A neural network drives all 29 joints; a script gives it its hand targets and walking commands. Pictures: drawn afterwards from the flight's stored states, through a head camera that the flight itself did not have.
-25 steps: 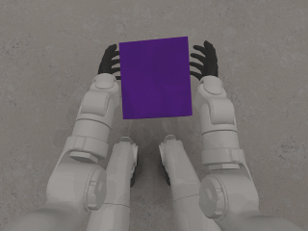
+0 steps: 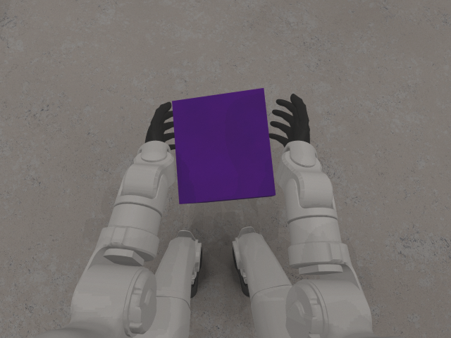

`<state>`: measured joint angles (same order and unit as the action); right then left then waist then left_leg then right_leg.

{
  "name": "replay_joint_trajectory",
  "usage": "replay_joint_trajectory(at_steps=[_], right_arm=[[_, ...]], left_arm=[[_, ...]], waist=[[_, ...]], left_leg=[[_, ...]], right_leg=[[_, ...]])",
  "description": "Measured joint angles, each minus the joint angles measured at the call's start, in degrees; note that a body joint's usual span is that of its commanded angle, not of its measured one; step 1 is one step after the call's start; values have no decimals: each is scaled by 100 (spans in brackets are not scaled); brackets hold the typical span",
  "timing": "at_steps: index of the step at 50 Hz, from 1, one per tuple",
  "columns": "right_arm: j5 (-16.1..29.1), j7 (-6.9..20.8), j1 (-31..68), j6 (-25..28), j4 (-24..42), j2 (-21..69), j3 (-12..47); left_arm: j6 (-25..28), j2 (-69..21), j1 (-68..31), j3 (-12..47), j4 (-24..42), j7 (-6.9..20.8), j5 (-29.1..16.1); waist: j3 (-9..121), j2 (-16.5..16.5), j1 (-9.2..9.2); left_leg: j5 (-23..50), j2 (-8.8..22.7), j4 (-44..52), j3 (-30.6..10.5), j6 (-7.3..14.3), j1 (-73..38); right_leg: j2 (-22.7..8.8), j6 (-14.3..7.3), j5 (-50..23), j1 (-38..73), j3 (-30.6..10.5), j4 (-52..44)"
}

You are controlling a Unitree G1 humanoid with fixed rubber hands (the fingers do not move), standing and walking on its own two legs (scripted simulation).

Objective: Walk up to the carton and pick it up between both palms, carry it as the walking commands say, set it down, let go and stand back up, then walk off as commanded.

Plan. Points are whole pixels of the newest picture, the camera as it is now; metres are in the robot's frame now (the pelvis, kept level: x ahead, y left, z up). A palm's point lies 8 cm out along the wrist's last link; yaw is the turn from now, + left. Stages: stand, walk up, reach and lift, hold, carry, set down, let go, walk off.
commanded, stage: reach and lift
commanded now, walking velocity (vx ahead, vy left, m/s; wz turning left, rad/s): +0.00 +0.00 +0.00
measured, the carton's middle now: (229, 156) +0.42 -0.04 -0.10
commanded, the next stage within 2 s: none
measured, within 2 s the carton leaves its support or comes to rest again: neither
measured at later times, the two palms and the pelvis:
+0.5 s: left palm (139, 126) +0.41 +0.10 +0.06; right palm (314, 118) +0.40 -0.14 +0.08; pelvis +0.07 +0.00 +0.06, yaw +1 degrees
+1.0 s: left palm (129, 117) +0.40 +0.09 +0.10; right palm (330, 101) +0.39 -0.14 +0.13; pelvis +0.10 +0.01 +0.08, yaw -1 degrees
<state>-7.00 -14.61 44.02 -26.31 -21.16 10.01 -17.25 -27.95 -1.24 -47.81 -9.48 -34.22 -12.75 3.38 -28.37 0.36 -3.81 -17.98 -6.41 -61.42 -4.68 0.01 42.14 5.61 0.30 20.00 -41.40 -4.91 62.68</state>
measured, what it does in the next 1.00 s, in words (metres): rises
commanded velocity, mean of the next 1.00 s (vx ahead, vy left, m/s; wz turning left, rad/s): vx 0.00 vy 0.00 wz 0.00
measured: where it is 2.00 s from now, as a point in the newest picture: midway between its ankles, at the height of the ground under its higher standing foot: (218, 278)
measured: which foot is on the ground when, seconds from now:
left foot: down 0.00-1.00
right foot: down 0.00-1.00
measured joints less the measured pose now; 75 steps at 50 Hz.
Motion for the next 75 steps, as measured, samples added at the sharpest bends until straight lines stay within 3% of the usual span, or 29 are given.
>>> replay_joint_trajectory(at_steps=[5,12,19,39,47,57,75], right_arm=[[-55,-11,-282,13,-63,111,35],[-300,-10,-897,75,-708,348,-121],[-464,58,-1171,102,-1135,386,-216],[-467,352,-1936,-558,-797,185,260],[-421,379,-2016,-916,-623,152,404],[-579,429,-1862,-1055,-804,213,283],[-556,238,-1283,-935,-1423,140,86]], left_arm=[[-20,-27,321,50,-15,23,-8],[68,-199,920,-81,-752,122,251],[45,-283,1184,-108,-1138,116,416],[-655,-667,2212,209,-377,-318,235],[-1098,-757,2415,211,47,-360,293],[-1364,-814,2360,7,100,-327,439],[-1276,-660,1619,-278,-608,-273,528]], waist=[[349,17,-12],[1772,49,-54],[2307,129,-78],[2545,65,-186],[2649,85,-94],[2681,52,73],[2848,81,223]], left_leg=[[99,11,369,-27,-3,-243],[206,37,939,-99,13,-306],[174,61,1356,-164,34,-977],[231,72,2445,-101,168,-2727],[234,98,2646,-27,185,-3124],[299,103,2698,-18,183,-3170],[292,94,2184,-16,120,-2377]], right_leg=[[-21,-20,-93,231,-14,-348],[-48,-52,-201,300,-5,-929],[-67,-86,-190,1002,13,-1405],[-171,-40,-261,2745,-163,-2506],[-165,-39,-277,3107,-257,-2674],[-164,-41,-336,3144,-268,-2710],[-116,-56,-306,2334,-216,-2150]])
